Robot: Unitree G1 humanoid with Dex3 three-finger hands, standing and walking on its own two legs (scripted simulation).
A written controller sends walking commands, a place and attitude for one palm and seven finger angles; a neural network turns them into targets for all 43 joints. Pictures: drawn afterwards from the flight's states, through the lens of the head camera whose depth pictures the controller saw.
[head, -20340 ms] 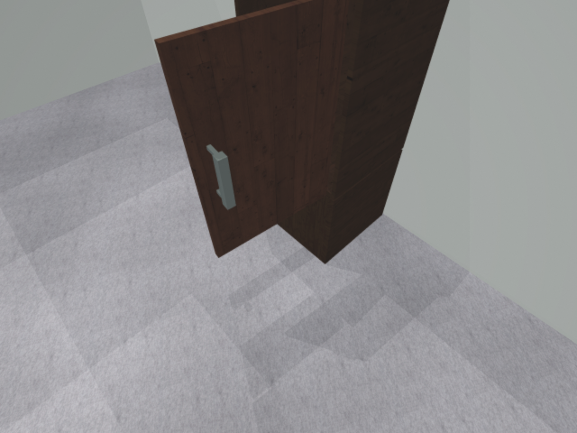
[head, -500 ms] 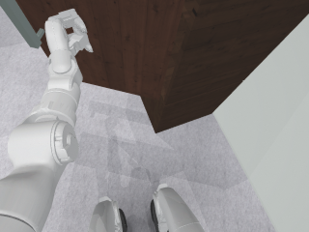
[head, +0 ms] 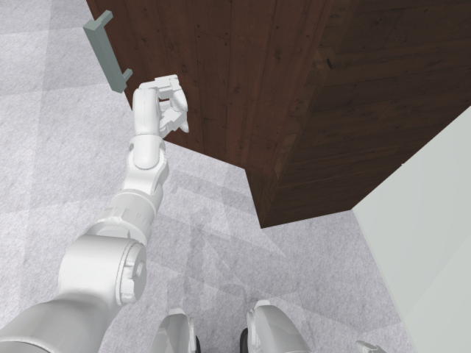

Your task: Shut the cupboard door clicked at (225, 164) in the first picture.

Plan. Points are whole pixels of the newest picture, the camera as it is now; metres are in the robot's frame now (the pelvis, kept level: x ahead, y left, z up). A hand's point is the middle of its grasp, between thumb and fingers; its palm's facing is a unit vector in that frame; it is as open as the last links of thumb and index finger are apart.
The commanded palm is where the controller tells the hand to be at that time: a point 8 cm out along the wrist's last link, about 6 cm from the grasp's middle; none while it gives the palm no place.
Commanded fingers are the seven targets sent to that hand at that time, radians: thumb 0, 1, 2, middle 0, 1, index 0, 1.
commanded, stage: draw the hand back to the body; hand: left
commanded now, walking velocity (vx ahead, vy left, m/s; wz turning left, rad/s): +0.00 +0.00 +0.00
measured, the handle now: (113, 53) +0.66 +0.17 +0.06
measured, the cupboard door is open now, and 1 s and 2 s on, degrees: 56 56 56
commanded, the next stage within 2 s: step back with the hand held close in 1.58 s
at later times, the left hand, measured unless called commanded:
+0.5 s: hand (102, 151) +0.38 +0.13 +0.15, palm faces -0.01 -1.00 -0.03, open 3.1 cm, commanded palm +0.34 +0.19 +0.15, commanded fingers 0.00 0.90 0.90 -1.13 -1.32 -1.13 -1.32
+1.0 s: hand out of the picture +0.26 +0.26 +0.21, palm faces +0.28 -0.91 -0.31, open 4.6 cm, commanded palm +0.22 +0.30 +0.24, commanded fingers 0.00 0.90 0.90 -0.45 -0.57 -0.45 -0.57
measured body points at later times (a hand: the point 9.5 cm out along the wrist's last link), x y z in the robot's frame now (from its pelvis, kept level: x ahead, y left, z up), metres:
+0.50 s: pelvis +0.01 +0.01 +0.06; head +0.04 +0.00 +0.51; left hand +0.37 +0.19 +0.15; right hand +0.11 -0.25 -0.05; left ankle +0.02 +0.12 -0.64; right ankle +0.01 -0.08 -0.64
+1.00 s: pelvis +0.03 +0.04 +0.10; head +0.01 +0.01 +0.55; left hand +0.24 +0.30 +0.23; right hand +0.23 -0.16 +0.02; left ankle +0.02 +0.12 -0.64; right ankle +0.01 -0.08 -0.64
